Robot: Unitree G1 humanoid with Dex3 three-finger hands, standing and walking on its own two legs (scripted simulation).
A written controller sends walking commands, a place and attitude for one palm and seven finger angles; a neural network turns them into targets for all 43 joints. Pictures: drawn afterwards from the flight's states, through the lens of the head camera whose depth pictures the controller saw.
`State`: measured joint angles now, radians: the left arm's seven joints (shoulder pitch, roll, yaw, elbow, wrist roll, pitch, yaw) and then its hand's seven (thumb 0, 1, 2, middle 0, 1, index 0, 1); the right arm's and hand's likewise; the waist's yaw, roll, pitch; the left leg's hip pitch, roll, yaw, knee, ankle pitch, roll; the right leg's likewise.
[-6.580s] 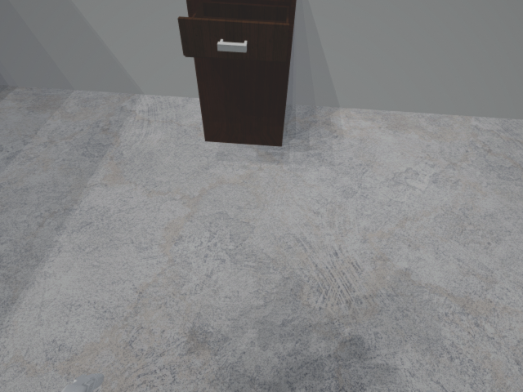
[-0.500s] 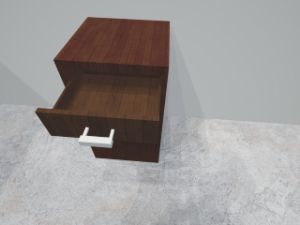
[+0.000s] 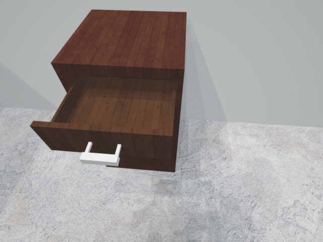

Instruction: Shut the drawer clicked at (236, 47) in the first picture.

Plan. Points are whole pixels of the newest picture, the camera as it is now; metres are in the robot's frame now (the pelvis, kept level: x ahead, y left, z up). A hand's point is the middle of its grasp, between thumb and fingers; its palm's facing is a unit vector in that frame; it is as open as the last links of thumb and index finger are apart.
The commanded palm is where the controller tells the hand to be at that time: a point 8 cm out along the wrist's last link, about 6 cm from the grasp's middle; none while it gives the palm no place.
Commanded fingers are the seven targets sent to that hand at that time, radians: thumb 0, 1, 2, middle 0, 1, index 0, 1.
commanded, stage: come to a stop and stand still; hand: left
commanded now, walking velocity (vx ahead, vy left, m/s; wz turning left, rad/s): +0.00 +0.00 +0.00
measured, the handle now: (102, 152) +0.36 +0.21 -0.05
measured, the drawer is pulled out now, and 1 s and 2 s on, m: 0.24 0.24 0.24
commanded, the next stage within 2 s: look again from close up in 0.64 s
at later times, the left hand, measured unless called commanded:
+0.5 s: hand out of the picture -0.04 +0.14 -0.16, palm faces +0.03 -0.98 -0.20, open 7.3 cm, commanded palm none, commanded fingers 0.00 0.90 0.90 -0.20 -0.30 -0.20 -0.30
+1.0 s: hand out of the picture -0.04 +0.14 -0.16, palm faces +0.02 -0.98 -0.22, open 7.3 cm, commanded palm none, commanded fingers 0.00 0.90 0.90 -0.20 -0.30 -0.20 -0.30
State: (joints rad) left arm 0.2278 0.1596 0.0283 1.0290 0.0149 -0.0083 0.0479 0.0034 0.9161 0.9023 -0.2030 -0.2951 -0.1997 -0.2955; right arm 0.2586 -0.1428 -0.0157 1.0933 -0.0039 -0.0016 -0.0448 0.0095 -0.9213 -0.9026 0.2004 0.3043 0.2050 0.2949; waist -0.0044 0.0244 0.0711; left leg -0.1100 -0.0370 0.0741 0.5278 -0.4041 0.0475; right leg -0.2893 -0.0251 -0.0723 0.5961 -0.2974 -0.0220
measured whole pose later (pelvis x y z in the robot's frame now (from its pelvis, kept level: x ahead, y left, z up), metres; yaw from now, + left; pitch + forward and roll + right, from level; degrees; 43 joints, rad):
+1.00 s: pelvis -0.04 -0.03 +0.00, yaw -1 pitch +0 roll +1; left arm 0.33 0.12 0.00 1.11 0.02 -0.01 0.04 0.02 0.92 0.90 -0.21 -0.30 -0.20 -0.30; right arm 0.40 -0.12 0.01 1.07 -0.02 -0.03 -0.02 0.00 -0.91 -0.90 0.20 0.30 0.20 0.29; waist -0.02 0.04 -0.03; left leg -0.16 0.00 0.07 0.50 -0.34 0.02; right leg -0.32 0.01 -0.08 0.51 -0.20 -0.06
